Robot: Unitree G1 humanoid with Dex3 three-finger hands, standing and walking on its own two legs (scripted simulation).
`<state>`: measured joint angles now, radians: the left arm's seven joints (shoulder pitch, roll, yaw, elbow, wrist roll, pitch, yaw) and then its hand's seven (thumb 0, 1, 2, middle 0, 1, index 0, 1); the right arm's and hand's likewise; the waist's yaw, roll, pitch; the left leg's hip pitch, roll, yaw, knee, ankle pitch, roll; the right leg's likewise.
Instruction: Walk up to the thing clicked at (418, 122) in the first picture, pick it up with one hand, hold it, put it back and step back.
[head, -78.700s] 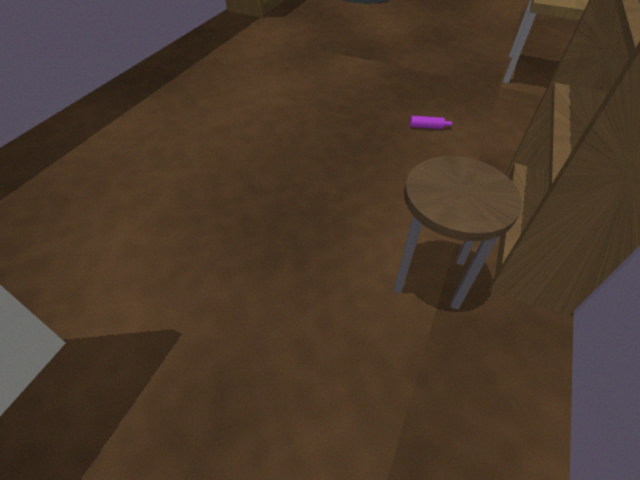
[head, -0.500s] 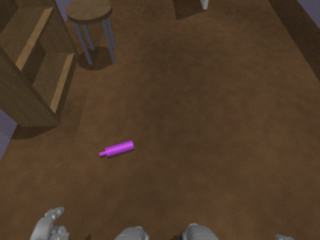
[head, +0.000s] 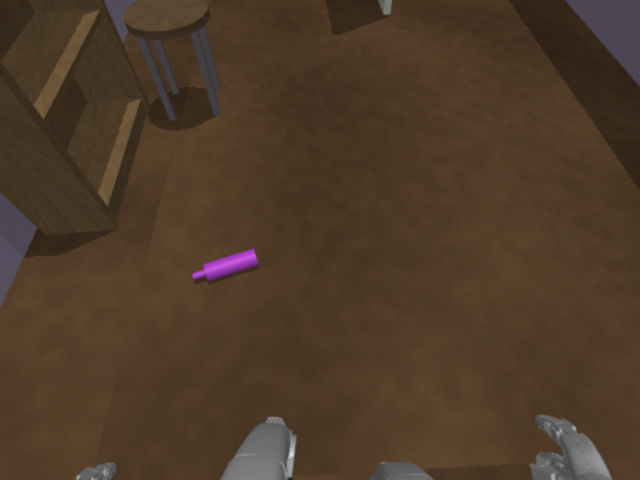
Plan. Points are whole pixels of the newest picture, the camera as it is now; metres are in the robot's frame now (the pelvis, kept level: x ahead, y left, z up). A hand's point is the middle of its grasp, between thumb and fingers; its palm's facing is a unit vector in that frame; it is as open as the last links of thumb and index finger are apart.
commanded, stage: step back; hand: left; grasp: from above
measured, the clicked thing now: (225, 266) +0.80 +0.37 -0.72
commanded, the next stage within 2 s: stand in 1.80 s
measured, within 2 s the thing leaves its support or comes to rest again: neither
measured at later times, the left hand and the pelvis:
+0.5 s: hand out of the picture -0.07 +0.28 -0.13, palm faces +0.09 -0.92 -0.38, open 7.4 cm; pelvis -0.17 +0.00 +0.01, yaw +4 degrees
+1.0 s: hand out of the picture -0.26 +0.28 -0.13, palm faces +0.11 -0.91 -0.41, open 7.4 cm; pelvis -0.29 -0.01 +0.01, yaw +6 degrees
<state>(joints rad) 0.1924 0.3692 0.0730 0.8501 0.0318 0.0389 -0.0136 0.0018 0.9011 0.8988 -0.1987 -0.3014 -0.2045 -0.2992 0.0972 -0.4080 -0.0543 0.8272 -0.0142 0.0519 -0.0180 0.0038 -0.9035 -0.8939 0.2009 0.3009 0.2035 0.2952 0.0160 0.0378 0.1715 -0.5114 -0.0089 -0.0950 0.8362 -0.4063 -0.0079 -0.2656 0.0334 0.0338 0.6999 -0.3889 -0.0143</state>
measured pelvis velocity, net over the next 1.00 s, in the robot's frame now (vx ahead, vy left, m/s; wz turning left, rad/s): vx -0.29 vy -0.01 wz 0.10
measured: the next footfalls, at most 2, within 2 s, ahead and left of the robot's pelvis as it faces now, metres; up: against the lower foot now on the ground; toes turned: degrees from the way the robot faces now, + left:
left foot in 0.28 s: -0.08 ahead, +0.12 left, +0.00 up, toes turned +4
right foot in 0.64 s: -0.23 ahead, -0.14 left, +0.00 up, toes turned +3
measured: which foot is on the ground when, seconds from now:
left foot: up 0.00-0.26, down 0.28-0.68, up 0.70-0.92, down 0.94-1.00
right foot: down 0.00-0.30, up 0.32-0.62, down 0.64-0.96, up 0.98-1.00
